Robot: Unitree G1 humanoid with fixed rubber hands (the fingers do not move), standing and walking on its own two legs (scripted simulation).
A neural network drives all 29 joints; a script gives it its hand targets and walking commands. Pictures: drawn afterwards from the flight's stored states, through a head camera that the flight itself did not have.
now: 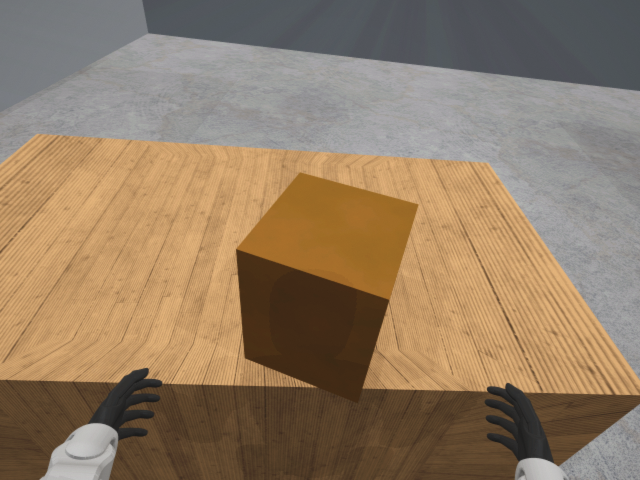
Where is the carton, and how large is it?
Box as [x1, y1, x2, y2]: [236, 172, 418, 402]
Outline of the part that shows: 300,172 236,248 244,355 245,358 357,402 418,204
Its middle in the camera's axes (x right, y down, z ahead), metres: +0.02 +0.08 +0.62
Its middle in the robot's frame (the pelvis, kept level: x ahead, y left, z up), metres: +0.43 +0.00 +0.01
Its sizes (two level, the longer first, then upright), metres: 0.210 0.200 0.250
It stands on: a pedestal, 0.64 m high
